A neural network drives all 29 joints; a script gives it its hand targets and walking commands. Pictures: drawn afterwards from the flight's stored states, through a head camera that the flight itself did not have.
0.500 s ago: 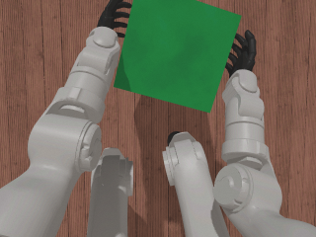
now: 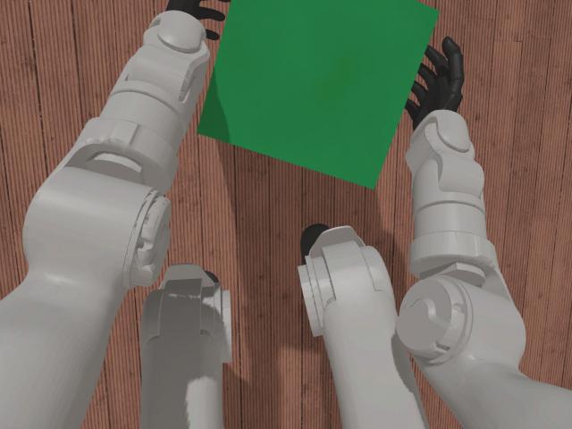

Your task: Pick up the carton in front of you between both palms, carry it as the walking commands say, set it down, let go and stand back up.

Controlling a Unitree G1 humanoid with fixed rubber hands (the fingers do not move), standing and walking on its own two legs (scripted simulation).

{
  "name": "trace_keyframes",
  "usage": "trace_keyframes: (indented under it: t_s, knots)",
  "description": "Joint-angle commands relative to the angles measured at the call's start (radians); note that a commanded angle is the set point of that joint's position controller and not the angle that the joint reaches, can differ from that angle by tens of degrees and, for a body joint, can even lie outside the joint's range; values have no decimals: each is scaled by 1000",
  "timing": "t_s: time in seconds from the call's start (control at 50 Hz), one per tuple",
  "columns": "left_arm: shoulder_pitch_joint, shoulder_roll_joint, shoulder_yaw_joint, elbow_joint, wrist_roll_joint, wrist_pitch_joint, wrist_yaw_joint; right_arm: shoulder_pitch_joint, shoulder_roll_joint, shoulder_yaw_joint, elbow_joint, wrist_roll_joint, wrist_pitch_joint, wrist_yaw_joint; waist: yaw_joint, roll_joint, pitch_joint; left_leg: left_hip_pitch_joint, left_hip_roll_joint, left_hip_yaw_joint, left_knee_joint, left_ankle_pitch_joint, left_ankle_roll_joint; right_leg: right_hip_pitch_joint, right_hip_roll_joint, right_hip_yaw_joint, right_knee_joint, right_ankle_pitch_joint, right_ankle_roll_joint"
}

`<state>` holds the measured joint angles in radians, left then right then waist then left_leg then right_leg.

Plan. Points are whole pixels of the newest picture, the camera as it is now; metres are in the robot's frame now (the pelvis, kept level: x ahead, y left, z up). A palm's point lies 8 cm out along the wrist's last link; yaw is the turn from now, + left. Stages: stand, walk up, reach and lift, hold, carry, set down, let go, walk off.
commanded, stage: set down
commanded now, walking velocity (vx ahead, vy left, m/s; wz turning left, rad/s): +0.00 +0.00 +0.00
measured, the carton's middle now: (299, 87) +0.50 -0.11 -0.26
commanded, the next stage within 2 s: none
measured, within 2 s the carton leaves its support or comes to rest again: rests again in 0.26 s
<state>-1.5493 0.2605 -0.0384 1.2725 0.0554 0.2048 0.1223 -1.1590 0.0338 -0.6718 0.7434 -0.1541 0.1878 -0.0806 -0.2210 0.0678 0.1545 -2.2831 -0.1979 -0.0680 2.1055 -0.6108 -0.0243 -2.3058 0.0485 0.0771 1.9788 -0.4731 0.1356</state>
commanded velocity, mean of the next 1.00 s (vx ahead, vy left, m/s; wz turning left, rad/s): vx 0.00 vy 0.00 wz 0.00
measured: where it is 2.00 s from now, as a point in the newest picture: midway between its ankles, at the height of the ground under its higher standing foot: (267, 317)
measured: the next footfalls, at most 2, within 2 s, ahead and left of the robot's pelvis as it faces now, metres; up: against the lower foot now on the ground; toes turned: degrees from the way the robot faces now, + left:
none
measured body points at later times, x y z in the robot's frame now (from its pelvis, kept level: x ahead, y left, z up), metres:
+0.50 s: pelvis +0.00 +0.00 -0.01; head +0.36 +0.00 +0.25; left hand +0.58 +0.02 -0.19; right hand +0.46 -0.26 -0.18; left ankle +0.08 +0.10 -0.37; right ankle +0.14 -0.15 -0.37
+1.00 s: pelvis -0.01 +0.00 -0.02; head +0.37 +0.01 +0.22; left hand +0.57 +0.05 -0.23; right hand +0.42 -0.30 -0.21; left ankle +0.08 +0.10 -0.37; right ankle +0.14 -0.15 -0.37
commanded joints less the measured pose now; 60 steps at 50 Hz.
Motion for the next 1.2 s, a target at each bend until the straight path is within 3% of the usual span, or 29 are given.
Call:
trace_keyframes:
  t_s: [0.0, 0.34, 0.52, 0.7, 0.74, 0.78, 0.82, 0.86, 0.98, 1.04, 1.18]
  knots:
    - [-383, -799, -99, -156, -73, -77, -205, -596, 500, 352, -23, 55, -26, 203, -126, 161, -1036, 400, 20, 52, -218, 314, 20, 596, 23, -204, -52, 392, -57]
    - [-296, -639, -17, -65, 19, -77, -226, -527, 394, 245, 95, 18, -34, 203, -68, 154, -818, 296, 41, 36, -196, 233, 44, 475, 26, -177, -36, 295, -74]
    - [-225, -585, 19, -34, 74, -69, -239, -461, 343, 177, 154, -13, -35, 202, -47, 152, -742, 270, 55, 22, -181, 251, 49, 424, 31, -167, -23, 277, -78]
    - [-215, -519, -21, -76, 65, -81, -228, -360, 310, 125, 216, -18, -59, 192, -66, 152, -739, 300, 84, 8, -159, 336, 34, 405, 21, -172, 7, 315, -66]
    - [-220, -413, -35, -103, 44, -90, -203, -295, 231, 90, 239, -18, -78, 169, -76, 152, -747, 324, 100, 4, -160, 344, 24, 416, 8, -178, 16, 321, -58]
    - [-212, -212, -44, -126, 18, -99, -158, -191, 63, 42, 266, -11, -109, 123, -90, 144, -758, 353, 117, -4, -165, 331, 14, 435, -12, -188, 18, 321, -52]
    - [-193, 53, -58, -131, -14, -111, -96, -100, -183, 14, 273, 26, -158, 52, -106, 138, -756, 386, 134, -17, -170, 314, 12, 441, -31, -205, 6, 321, -47]
    - [-223, 144, -89, -138, -59, -115, -63, -107, -296, 22, 264, 86, -199, -4, -110, 149, -776, 424, 143, -30, -162, 314, 5, 441, -41, -205, -2, 335, -48]
    - [-333, 157, -174, -201, -167, -131, -66, -247, -311, 197, 232, 287, -239, -1, -82, 185, -876, 505, 173, -44, -135, 337, 11, 466, -60, -166, -4, 400, -66]
    - [-363, 191, -184, -258, -185, -129, -66, -252, -320, 252, 194, 357, -234, -7, -86, 198, -986, 579, 180, -28, -128, 304, 20, 533, -62, -159, -22, 418, -68]
    - [-337, 247, -147, -350, -172, -77, -70, -111, -344, 276, 39, 391, -174, -71, -123, 237, -1232, 715, 155, 54, -154, 182, 34, 746, -32, -183, -102, 399, -70]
